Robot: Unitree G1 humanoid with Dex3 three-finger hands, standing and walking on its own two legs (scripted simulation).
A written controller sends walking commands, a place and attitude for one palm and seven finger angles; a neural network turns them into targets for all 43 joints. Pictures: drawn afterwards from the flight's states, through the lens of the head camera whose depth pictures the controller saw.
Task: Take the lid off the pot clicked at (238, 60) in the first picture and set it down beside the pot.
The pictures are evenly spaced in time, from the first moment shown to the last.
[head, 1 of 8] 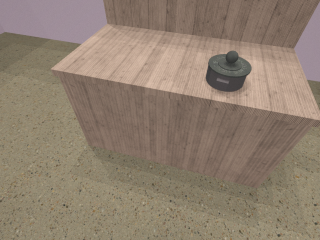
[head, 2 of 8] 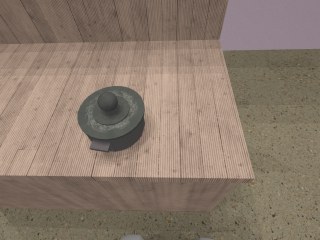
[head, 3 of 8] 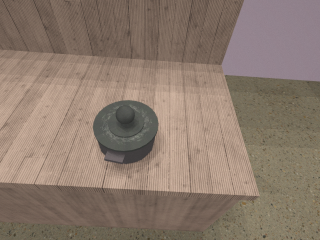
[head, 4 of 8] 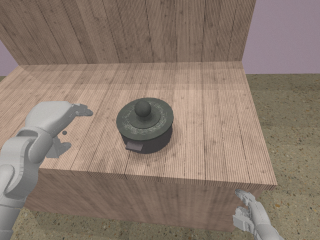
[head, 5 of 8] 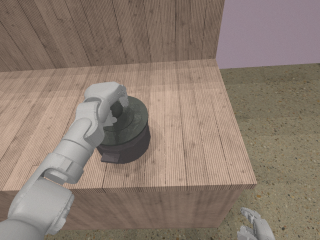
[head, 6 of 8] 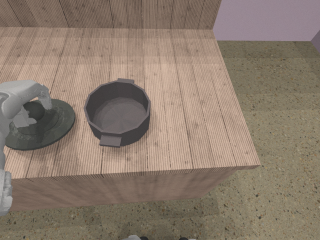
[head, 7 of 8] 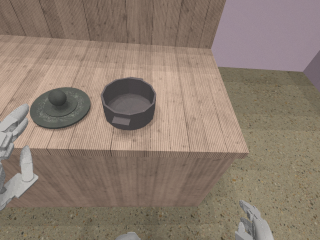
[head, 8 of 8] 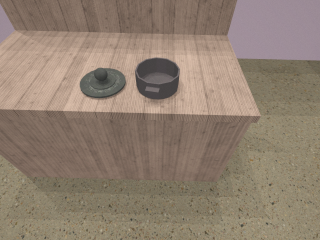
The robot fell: no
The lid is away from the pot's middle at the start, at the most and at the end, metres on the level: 0.00 0.24 0.24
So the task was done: yes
